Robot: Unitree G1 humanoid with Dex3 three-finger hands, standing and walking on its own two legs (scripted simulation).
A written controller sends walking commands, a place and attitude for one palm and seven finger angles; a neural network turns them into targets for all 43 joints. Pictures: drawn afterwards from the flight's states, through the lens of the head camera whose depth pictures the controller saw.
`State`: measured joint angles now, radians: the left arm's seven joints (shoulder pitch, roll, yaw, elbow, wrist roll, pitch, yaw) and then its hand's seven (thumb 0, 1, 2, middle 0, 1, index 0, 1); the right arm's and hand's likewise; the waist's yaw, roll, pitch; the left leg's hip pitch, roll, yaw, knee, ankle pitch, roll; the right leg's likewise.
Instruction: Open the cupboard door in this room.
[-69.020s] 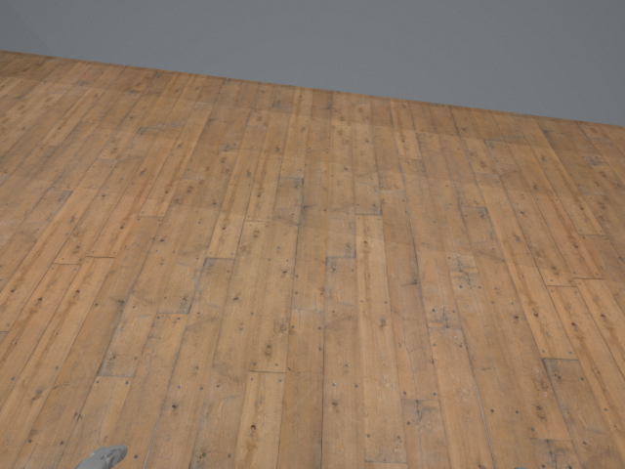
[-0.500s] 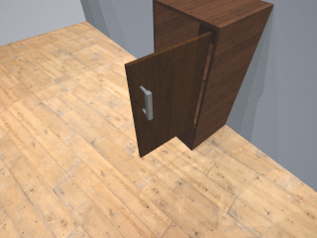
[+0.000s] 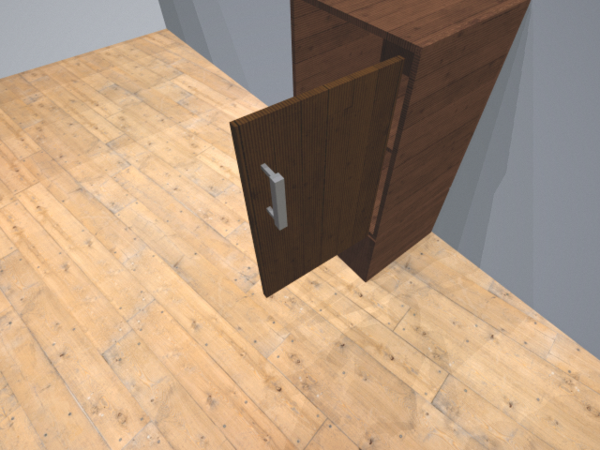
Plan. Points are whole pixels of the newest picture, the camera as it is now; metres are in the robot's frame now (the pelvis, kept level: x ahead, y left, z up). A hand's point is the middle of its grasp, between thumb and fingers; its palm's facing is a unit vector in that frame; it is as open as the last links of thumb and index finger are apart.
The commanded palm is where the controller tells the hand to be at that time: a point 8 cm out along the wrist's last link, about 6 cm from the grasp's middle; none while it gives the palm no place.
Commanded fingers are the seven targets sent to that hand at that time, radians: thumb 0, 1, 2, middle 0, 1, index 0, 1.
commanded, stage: look to check the result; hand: left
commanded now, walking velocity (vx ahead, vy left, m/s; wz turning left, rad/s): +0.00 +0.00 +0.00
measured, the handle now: (273, 197) +0.57 +0.09 -0.05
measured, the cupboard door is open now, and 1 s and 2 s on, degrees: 87 87 87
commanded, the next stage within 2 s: stand and wait in 0.10 s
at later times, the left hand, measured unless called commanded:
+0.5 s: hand out of the picture +0.09 +0.21 -0.16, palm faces -0.01 -0.95 -0.31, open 7.4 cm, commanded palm none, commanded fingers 0.00 0.90 0.90 -0.20 -0.30 -0.20 -0.30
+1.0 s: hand out of the picture +0.08 +0.21 -0.16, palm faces -0.01 -0.95 -0.31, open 7.4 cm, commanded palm none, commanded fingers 0.00 0.90 0.90 -0.20 -0.30 -0.20 -0.30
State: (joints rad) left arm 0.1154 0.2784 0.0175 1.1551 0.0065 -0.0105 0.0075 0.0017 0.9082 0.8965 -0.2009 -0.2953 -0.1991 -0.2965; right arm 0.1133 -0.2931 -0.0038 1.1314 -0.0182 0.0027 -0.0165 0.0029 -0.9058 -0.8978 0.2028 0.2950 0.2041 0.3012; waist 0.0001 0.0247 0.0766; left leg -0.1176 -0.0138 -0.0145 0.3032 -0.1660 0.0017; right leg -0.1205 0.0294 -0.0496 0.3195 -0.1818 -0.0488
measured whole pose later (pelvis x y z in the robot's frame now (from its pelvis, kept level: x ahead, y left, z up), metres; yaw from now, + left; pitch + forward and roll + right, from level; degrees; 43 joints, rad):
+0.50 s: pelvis +0.01 -0.01 +0.00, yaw +0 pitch -1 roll +0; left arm 0.10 0.27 0.02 1.14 0.00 -0.02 0.01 0.00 0.91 0.90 -0.20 -0.30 -0.20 -0.30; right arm 0.13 -0.29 0.00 1.13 -0.02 0.00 -0.02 0.00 -0.91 -0.90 0.20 0.29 0.20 0.30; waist -0.01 0.02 0.06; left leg -0.09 0.01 -0.01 0.29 -0.18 -0.02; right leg -0.09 0.05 -0.05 0.30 -0.19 -0.07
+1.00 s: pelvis +0.01 -0.01 +0.00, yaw -1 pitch -1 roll +0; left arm 0.12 0.27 0.02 1.14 0.00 -0.02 0.01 0.00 0.91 0.90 -0.20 -0.30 -0.20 -0.30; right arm 0.14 -0.29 0.00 1.14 -0.02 0.00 -0.02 0.00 -0.91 -0.90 0.20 0.30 0.20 0.30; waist -0.01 0.02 0.06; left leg -0.09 0.01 -0.01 0.29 -0.18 -0.02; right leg -0.09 0.06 -0.04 0.30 -0.19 -0.07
